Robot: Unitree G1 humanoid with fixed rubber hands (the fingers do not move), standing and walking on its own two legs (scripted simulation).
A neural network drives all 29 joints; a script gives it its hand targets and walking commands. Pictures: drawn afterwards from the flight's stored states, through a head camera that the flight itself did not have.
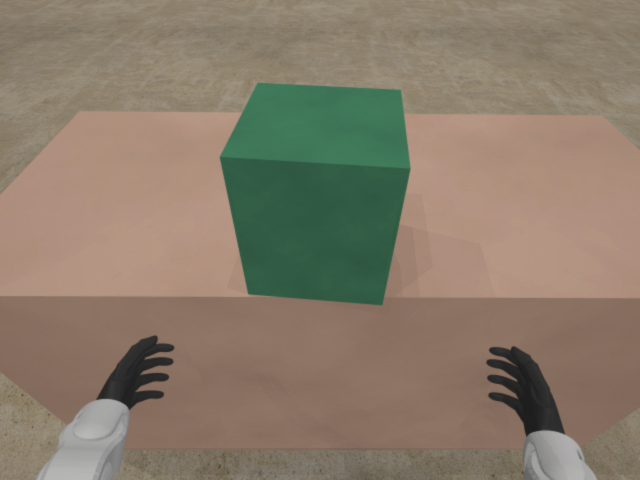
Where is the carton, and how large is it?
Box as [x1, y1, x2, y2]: [220, 83, 410, 304]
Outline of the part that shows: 257,83 220,155 222,170 248,293 382,304 410,168 400,90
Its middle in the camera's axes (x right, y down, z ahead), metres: +0.00 -0.07 +0.58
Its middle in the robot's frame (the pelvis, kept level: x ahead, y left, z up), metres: +0.49 +0.02 +0.12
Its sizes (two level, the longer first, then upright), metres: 0.210 0.200 0.250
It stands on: a pedestal, 0.75 m high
